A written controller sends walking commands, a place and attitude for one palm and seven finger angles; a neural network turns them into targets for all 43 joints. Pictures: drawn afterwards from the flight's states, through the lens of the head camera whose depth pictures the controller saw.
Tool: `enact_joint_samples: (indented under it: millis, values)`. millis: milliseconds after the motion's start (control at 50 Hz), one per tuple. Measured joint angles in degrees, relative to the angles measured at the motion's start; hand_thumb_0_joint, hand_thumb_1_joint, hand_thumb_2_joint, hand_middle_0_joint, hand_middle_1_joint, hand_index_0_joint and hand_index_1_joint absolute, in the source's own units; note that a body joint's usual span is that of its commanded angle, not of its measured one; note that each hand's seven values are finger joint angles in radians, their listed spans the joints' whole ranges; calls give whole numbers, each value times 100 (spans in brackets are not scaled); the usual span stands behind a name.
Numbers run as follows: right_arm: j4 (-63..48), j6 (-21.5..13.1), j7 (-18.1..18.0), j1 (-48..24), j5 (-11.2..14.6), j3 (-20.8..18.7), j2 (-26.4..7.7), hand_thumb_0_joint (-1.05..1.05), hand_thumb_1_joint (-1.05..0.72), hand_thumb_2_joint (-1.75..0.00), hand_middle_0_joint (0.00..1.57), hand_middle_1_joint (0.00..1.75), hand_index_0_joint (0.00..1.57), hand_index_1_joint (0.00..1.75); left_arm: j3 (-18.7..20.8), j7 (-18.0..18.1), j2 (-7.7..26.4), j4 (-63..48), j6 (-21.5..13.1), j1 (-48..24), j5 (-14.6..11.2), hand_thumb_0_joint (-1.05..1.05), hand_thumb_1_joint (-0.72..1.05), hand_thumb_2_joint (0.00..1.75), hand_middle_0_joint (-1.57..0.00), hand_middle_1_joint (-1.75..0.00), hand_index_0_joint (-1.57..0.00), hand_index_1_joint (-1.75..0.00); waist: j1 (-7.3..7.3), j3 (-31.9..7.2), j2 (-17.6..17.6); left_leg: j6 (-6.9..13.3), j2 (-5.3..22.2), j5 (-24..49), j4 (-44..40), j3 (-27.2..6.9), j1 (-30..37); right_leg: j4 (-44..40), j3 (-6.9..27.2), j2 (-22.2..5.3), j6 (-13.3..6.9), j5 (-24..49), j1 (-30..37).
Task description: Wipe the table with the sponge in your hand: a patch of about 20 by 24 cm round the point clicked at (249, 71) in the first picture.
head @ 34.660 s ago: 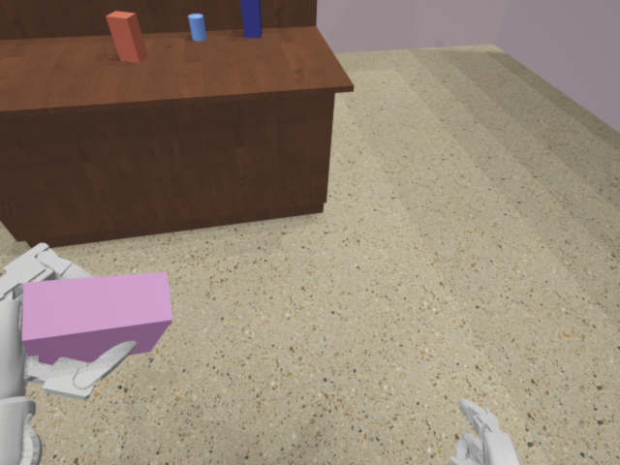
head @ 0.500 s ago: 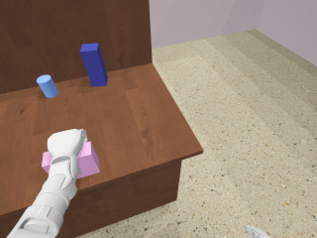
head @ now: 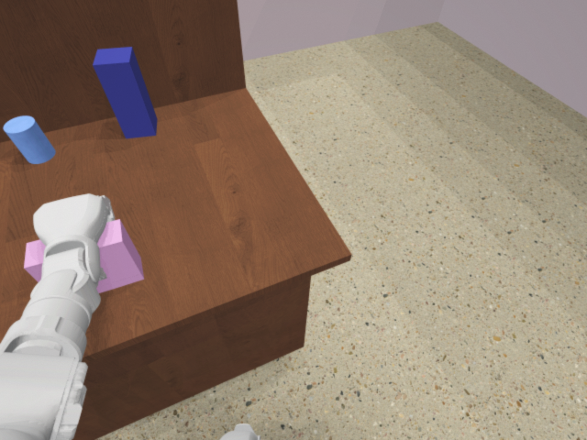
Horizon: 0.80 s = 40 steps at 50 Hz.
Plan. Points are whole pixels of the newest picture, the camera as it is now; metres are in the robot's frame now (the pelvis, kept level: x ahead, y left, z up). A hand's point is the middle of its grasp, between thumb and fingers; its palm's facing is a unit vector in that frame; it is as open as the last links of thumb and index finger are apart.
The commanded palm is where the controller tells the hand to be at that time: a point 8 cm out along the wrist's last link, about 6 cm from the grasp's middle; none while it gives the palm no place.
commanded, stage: wipe forward along the first lane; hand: left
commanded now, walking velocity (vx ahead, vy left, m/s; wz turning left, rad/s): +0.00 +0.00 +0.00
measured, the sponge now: (94, 268) +0.38 +0.33 -0.03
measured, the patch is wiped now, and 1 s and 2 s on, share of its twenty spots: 0.35 0.65 0.75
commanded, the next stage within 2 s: slide across to the middle lane in 0.90 s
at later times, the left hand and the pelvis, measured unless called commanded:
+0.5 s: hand (77, 220) +0.44 +0.35 +0.02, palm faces -0.11 +0.01 -0.99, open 9.1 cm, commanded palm +0.43 +0.34 +0.05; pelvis +0.00 +0.03 -0.01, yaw -1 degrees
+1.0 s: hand (74, 201) +0.48 +0.37 +0.02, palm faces -0.11 +0.02 -0.99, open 9.1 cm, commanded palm +0.48 +0.34 +0.05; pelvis -0.01 +0.06 -0.02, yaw -2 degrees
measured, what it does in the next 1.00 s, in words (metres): shifts its weight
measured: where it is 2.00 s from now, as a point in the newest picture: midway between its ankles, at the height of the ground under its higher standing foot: outside the picture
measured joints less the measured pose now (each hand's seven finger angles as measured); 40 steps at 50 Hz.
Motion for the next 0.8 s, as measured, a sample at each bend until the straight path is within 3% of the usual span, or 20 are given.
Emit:
enact_joint_samples:
  millis: [320,800]
  values:
    - [-79,-81,63,61,-6,68,60,1,-90,-90,20,30,20,30,112,-25,337,462,-89,-618,77,0,-51,108,-89,-142,-89,-146,-118,-69,-17,54,7,-63,251,18,-494,147,19,4,102,-11,-446]
    - [-128,-92,126,248,-163,120,124,1,-90,-90,20,30,20,30,-181,-156,512,1050,98,-1723,313,0,-52,109,-89,-142,-89,-147,-272,-114,-58,313,-136,-107,499,111,-1090,275,81,-146,366,-13,-963]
